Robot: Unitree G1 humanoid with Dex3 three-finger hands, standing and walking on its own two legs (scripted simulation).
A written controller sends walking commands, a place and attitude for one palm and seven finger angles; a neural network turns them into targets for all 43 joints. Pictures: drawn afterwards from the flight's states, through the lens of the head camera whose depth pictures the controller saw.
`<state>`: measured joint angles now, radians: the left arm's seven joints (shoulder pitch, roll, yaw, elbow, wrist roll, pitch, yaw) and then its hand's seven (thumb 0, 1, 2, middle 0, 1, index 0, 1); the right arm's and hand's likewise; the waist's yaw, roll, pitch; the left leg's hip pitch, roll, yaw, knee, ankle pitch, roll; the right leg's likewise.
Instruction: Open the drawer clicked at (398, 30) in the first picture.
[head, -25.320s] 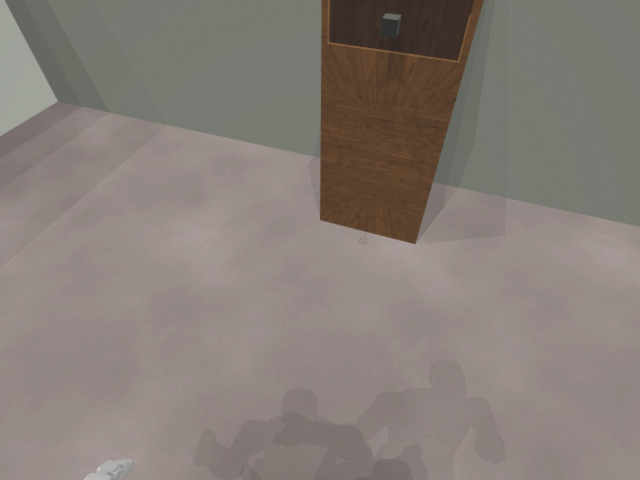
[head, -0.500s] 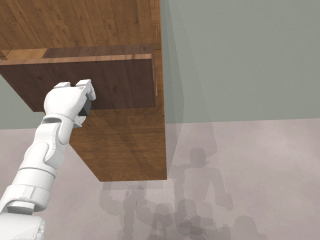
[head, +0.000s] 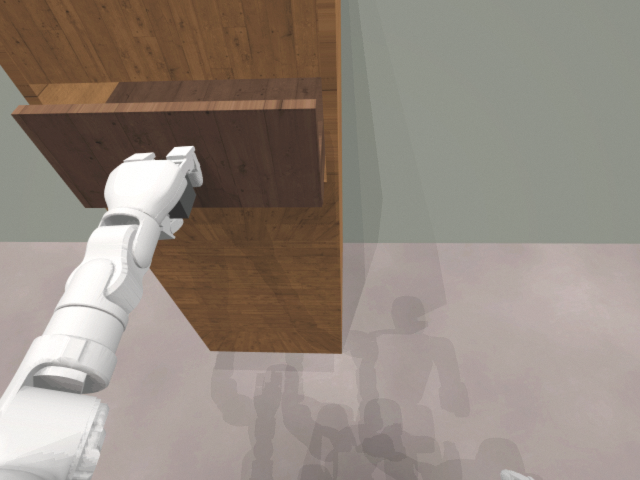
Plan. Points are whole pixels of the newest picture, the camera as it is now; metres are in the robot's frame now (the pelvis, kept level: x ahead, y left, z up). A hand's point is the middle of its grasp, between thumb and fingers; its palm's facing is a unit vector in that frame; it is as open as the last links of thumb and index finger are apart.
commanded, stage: pull the drawer open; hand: left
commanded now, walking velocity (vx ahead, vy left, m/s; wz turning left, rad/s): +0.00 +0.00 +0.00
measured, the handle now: (175, 184) +0.47 +0.21 +0.11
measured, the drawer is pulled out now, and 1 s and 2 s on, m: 0.06 0.18 0.30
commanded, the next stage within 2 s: open the thumb to release the handle in 1.88 s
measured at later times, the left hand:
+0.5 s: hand (147, 265) +0.35 +0.22 +0.09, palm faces +0.05 -0.05 -1.00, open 7.9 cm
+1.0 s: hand (136, 297) +0.31 +0.22 +0.09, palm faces +0.03 -0.10 -0.99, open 7.9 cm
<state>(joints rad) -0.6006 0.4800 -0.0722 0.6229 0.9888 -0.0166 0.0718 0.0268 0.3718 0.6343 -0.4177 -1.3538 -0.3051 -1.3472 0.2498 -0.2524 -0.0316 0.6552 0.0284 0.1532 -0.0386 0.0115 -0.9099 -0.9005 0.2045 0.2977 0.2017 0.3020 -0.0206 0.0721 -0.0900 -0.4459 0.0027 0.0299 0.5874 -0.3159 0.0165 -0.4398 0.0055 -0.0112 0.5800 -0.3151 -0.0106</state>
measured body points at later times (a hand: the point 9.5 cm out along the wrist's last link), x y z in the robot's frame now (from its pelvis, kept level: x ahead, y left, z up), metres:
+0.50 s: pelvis +0.01 +0.00 +0.00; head +0.04 -0.04 +0.45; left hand +0.34 +0.22 +0.15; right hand +0.23 -0.23 -0.10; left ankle -0.02 +0.11 -0.73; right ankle -0.02 -0.11 -0.73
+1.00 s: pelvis +0.01 +0.00 +0.00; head +0.03 -0.04 +0.45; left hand +0.30 +0.22 +0.15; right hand +0.16 -0.25 -0.12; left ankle -0.02 +0.11 -0.73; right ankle -0.02 -0.11 -0.73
